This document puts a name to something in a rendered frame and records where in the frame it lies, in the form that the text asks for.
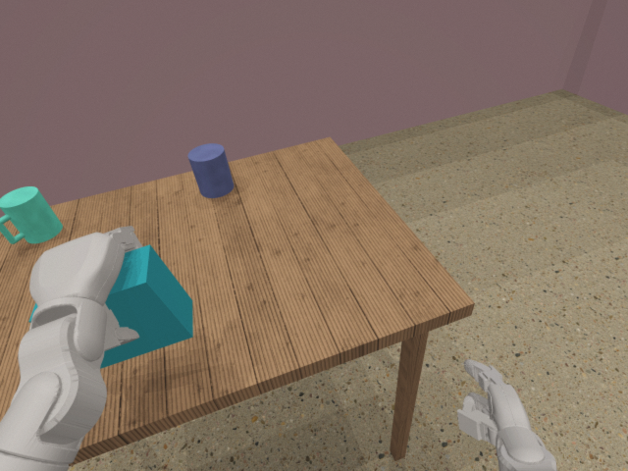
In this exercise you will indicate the table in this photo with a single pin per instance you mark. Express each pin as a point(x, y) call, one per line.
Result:
point(302, 267)

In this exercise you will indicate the robot right forearm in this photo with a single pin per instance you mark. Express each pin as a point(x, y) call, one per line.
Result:
point(520, 449)

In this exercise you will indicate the right robot hand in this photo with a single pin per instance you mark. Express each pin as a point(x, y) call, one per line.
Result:
point(482, 418)

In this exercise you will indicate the robot left forearm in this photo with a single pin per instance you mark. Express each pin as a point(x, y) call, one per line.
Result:
point(61, 394)

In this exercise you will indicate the sponge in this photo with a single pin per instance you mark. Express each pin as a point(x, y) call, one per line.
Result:
point(147, 298)

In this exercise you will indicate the left robot hand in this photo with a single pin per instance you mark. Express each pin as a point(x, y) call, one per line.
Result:
point(86, 267)

